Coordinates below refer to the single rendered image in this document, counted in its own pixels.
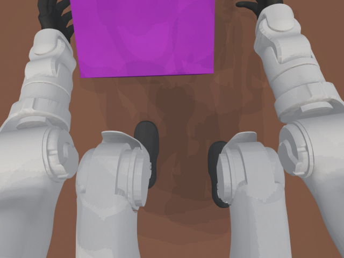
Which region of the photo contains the carton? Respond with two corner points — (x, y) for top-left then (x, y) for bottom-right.
(70, 0), (215, 78)

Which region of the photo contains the right robot foot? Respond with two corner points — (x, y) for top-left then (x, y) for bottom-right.
(207, 141), (230, 208)

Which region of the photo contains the robot right upper arm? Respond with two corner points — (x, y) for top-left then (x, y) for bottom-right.
(277, 113), (344, 258)

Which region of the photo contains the right robot hand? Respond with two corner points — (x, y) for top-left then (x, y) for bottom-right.
(236, 0), (283, 20)

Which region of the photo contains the robot left forearm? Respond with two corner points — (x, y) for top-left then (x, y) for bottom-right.
(0, 28), (76, 133)

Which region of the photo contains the left robot hand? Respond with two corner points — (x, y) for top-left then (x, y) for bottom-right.
(38, 0), (74, 43)

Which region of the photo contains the left robot thigh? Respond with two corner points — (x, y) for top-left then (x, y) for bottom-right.
(76, 142), (149, 258)

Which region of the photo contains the robot right forearm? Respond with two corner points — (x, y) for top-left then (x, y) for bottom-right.
(254, 4), (344, 124)

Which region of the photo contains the robot left upper arm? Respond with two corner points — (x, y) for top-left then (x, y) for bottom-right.
(0, 125), (78, 258)

